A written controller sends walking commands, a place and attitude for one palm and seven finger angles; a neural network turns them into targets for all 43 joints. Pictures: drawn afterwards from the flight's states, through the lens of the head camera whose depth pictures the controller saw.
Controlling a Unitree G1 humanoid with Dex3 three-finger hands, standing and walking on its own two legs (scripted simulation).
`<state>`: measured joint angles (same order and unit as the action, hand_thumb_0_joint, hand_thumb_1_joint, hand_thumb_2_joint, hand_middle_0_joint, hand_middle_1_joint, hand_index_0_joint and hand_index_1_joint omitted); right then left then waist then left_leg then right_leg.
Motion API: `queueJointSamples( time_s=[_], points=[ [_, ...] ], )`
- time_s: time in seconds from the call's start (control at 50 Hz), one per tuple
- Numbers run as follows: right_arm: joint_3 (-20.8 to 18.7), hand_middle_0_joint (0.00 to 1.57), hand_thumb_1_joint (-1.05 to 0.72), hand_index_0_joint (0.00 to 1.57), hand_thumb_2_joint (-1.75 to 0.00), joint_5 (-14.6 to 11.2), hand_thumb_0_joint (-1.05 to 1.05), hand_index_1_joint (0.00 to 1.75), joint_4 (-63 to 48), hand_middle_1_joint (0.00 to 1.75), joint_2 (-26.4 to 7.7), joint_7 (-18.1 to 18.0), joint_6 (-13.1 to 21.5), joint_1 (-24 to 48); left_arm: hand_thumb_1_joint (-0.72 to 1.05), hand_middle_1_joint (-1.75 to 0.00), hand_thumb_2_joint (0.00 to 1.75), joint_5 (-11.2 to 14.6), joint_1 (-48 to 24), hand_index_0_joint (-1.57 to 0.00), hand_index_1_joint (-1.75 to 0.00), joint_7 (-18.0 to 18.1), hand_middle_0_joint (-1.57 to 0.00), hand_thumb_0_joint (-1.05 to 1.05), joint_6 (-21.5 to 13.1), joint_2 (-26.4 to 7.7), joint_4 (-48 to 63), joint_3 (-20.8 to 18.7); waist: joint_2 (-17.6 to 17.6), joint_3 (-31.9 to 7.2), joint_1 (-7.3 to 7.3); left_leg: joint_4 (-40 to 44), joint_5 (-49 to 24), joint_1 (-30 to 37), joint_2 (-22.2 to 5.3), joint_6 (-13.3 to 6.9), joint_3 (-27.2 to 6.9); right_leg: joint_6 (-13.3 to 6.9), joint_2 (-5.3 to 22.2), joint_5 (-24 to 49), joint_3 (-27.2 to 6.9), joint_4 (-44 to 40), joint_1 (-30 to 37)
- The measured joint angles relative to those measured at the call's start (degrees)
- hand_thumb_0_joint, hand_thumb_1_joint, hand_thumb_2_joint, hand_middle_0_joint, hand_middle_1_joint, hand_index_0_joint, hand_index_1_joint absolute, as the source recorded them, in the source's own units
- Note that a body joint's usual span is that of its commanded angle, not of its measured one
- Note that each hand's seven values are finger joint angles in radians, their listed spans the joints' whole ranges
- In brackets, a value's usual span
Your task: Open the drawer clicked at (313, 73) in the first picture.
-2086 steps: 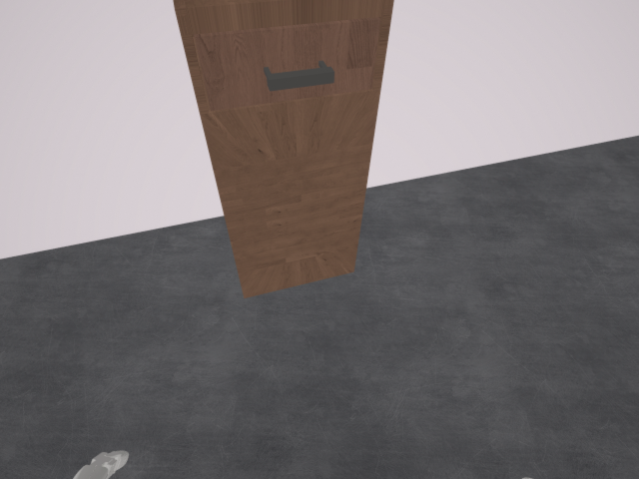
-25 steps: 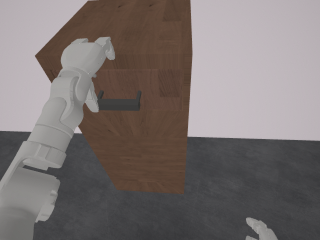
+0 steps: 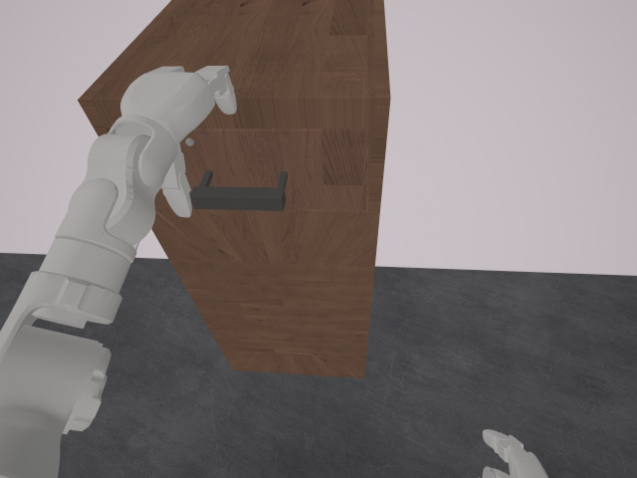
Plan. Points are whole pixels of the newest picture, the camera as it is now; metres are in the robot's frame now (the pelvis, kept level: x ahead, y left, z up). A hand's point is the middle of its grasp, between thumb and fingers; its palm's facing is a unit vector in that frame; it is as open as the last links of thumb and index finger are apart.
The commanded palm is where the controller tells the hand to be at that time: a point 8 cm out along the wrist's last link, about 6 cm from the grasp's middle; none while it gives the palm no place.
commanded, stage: draw the hand back to the body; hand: left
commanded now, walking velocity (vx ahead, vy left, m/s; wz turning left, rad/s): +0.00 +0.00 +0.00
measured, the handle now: (241, 188) +0.51 +0.16 +0.08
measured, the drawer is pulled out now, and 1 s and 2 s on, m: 0.00 0.00 0.00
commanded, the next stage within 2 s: step back with the hand held close in 1.48 s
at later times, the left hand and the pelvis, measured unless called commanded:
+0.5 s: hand (104, 216) +0.32 +0.23 +0.21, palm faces +0.13 -0.04 -0.99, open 13.8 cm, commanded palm +0.27 +0.23 +0.27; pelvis -0.01 +0.00 +0.00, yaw +1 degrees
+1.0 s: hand (50, 264) +0.22 +0.20 +0.27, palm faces +0.42 -0.86 -0.29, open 11.2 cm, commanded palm +0.16 +0.25 +0.27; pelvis +0.00 -0.02 +0.00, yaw +0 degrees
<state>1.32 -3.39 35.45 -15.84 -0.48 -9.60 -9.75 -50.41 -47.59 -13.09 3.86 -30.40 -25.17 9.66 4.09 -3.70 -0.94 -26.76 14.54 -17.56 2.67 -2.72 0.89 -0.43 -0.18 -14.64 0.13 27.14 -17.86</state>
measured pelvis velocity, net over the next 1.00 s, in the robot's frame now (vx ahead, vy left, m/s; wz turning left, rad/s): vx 0.00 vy -0.02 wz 0.00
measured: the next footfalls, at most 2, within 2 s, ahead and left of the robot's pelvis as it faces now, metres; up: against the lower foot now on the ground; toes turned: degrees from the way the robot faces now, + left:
none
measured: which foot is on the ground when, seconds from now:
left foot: down 0.00-1.00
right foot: down 0.00-1.00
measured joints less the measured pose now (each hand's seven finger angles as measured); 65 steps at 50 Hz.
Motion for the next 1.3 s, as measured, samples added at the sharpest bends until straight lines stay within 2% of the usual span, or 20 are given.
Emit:
queueJointSamples(
  time_s=[0.12, 0.18, 0.26, 0.38, 0.5, 0.54, 0.56, 0.6, 0.62, 0.66, 0.72, 0.84, 0.92, 1.04, 1.2, 1.3],
  points=[
    [-0.43, 0.2, -0.91, 0.2, -0.9, -0.23, 0.01, 0.3, 0.89, 0.3, -0.57, 1.57, -1.0, -1.16, -0.49, -1.2, 0.3, 0.55, 7.81, -0.32, -1.2, 1.88, -0.32, 0.0, 3.41, -1.44, 7.96, -3.02, 1.18, -0.36, -0.99, 0.57, -0.01, 1.08, 0.03, -0.29, 0.72, 0.35, 0.02, 0.26, -0.74, -0.57, 0.87],
    [-0.32, 0.2, -0.91, 0.2, -0.9, -0.5, 0.01, 0.3, 0.96, 0.3, -0.72, 1.92, -1.33, -0.7, -0.49, -1.2, 0.3, 0.98, 11.89, -0.31, -1.2, 1.21, -0.32, 0.0, 5.83, -2.0, 12.32, -3.27, 1.6, -0.43, -1.57, 0.64, 0.02, 1.83, 0.21, -0.44, 0.64, 0.5, 0.2, 0.15, -0.68, -0.59, 1.66],
    [0.15, 0.2, -0.91, 0.2, -0.9, -0.67, 0.01, 0.3, 0.44, 0.3, -0.65, 1.68, -1.24, 1.18, -0.49, -1.2, 0.3, 1.82, 16.91, -0.31, -1.2, -0.35, -0.32, -0.01, 7.41, -2.83, 17.67, -3.27, 1.79, -0.23, -2.24, 0.51, 0.03, 2.86, 0.43, -0.55, 0.27, 0.6, 0.43, 0.01, -0.3, -0.53, 2.88],
    [0.75, 0.2, -0.91, 0.2, -0.9, -0.32, 0.01, 0.3, -1.22, 0.3, -0.13, 1.11, 0.09, 4.8, -0.49, -1.2, 0.3, 2.82, 21.89, -0.32, -1.2, -1.87, -0.32, -0.01, 6.4, -3.64, 24.77, -2.72, 1.41, 0.35, -3.53, 0.43, -0.36, 3.86, 0.68, -0.49, -0.62, 0.54, 0.69, 0.18, 0.61, -0.73, 4.31],
    [1.7, 0.2, -0.91, 0.2, -0.9, 0.03, 0.01, 0.3, -2.49, 0.3, 0.6, 1.27, 0.66, 7.74, -0.49, -1.2, 0.3, 3.87, 25.87, -0.32, -1.2, -1.7, -0.32, -0.01, 5.21, -4.79, 29.92, -4.78, 1.28, 0.66, -4.6, 0.8, -0.9, 4.53, 0.53, -0.23, -0.96, 0.34, 0.54, 0.78, 0.96, -1.37, 5.18],
    [1.67, 0.2, -0.91, 0.2, -0.9, -0.03, 0.01, 0.3, -4.05, 0.3, 1.26, 0.48, 2.4, 7.14, -0.49, -1.2, 0.3, 22.13, 26.67, -0.32, -1.2, 1.05, -0.32, -0.01, 2.4, -2.05, 30.54, -9.31, 1.25, 2.32, -4.73, 0.72, -0.93, 5.65, 0.45, -0.16, -1.47, 0.19, 0.45, 0.91, 1.48, -1.76, 6.67],
    [2.08, 0.2, -0.91, 0.2, -0.9, 0.11, 0.01, 0.3, -4.44, 0.3, 1.85, 0.09, 3.64, 6.88, -0.48, -1.19, 0.31, 29.39, 27.77, -0.32, -1.19, 3.12, -0.32, -0.01, 0.34, -0.21, 31.35, -11.5, 0.91, 3.14, -4.64, 0.74, -0.88, 6.28, 0.37, -0.09, -1.56, 0.08, 0.36, 0.88, 1.56, -1.81, 7.31],
    [3.23, 0.2, -0.91, 0.2, -0.9, 0.48, 0.01, 0.3, -4.77, 0.3, 3.35, -0.58, 5.34, 6.37, -0.46, -1.18, 0.31, 40.84, 31.56, -0.32, -1.18, 6.69, -0.32, -0.01, -2.79, 3.54, 34.65, -15.55, -0.1, 4.17, -4.04, 1.0, -0.72, 7.43, -0.03, 0.17, -1.42, -0.16, -0.04, 0.92, 1.4, -2.21, 8.4],
    [3.75, 0.2, -0.91, 0.2, -0.9, 0.69, 0.01, 0.3, -4.77, 0.3, 4.09, -0.86, 6.04, 5.91, -0.45, -1.17, 0.32, 44.84, 33.69, -0.32, -1.17, 8.16, -0.32, -0.01, -3.8, 5.26, 36.77, -17.17, -0.7, 4.46, -3.68, 1.18, -0.63, 7.99, -0.3, 0.35, -1.31, -0.3, -0.32, 0.99, 1.27, -2.54, 8.96],
    [4.42, 0.2, -0.91, 0.2, -0.9, 1.24, 0.01, 0.3, -4.44, 0.3, 5.26, -1.29, 7.37, 4.59, -0.41, -1.14, 0.34, 50.1, 37.55, -0.31, -1.15, 10.73, -0.31, -0.01, -5.35, 8.16, 40.92, -19.65, -1.85, 4.76, -3.07, 1.5, -0.41, 9.06, -0.81, 0.73, -1.16, -0.58, -0.83, 1.09, 1.09, -3.2, 10.08],
    [4.56, 0.2, -0.9, 0.2, -0.9, 1.97, 0.01, 0.3, -3.06, 0.3, 5.76, -1.69, 8.95, 2.47, -0.34, -1.1, 0.37, 53.84, 42.0, -0.3, -1.1, 13.73, -0.31, -0.01, -6.89, 10.54, 45.45, -22.59, -2.64, 4.84, -2.54, 1.75, 0.03, 10.46, -1.46, 1.19, -1.03, -0.95, -1.48, 1.17, 0.91, -4.17, 11.68],
    [2.92, 0.2, -0.9, 0.2, -0.9, 2.63, 0.01, 0.3, 0.4, 0.3, 3.78, -1.92, 10.98, -0.52, -0.16, -0.98, 0.45, 56.24, 47.51, -0.28, -0.98, 16.84, -0.29, -0.01, -8.74, 10.16, 49.57, -27.47, -1.53, 4.59, -2.12, 2.31, 0.2, 11.49, -1.78, 1.48, -1.17, -1.21, -1.81, 1.16, 1.01, -5.04, 12.86],
    [1.48, 0.2, -0.9, 0.2, -0.9, 2.5, 0.01, 0.3, 1.75, 0.3, 2.45, -1.7, 11.7, -1.14, -0.03, -0.89, 0.5, 57.0, 52.41, -0.27, -0.9, 17.16, -0.28, -0.01, -9.7, 9.49, 52.03, -29.79, -0.63, 4.18, -1.87, 2.53, 0.13, 11.43, -1.94, 1.6, -1.05, -1.31, -1.96, 1.16, 0.9, -5.07, 12.66],
    [0.02, 0.2, -0.9, 0.2, -0.9, 2.41, 0.02, 0.3, 1.86, 0.3, 1.78, -1.73, 12.83, -0.75, 0.17, -0.76, 0.59, 57.31, 61.43, -0.26, -0.76, 16.97, -0.26, -0.01, -10.67, 9.32, 56.67, -31.21, -0.21, 3.56, -1.75, 2.12, 0.24, 10.93, -2.25, 1.91, -1.06, -1.62, -2.26, 0.94, 0.94, -4.44, 12.03],
    [-0.38, 0.2, -0.91, 0.2, -0.9, 2.08, 0.02, 0.3, 0.82, 0.3, 2.65, -2.29, 14.83, 0.21, 0.45, -0.58, 0.71, 57.24, 70.05, -0.24, -0.58, 17.71, -0.24, 0.0, -11.77, 8.49, 61.63, -34.45, 0.13, 2.51, -3.06, 0.79, 0.69, 10.49, -2.86, 2.42, -1.56, -2.08, -2.88, 0.93, 1.46, -4.12, 12.15],
    [0.03, 0.2, -0.9, 0.2, -0.9, 2.1, 0.01, 0.3, 0.83, 0.3, 3.19, -2.75, 15.99, 0.93, 0.62, -0.47, 0.79, 56.89, 69.63, -0.23, -0.47, 18.41, -0.23, 0.0, -12.04, 9.23, 61.71, -34.59, 0.38, 2.93, -4.05, 0.22, 0.46, 10.3, -2.84, 2.5, -2.36, -2.18, -2.89, 1.17, 2.27, -4.17, 12.51]
  ],
)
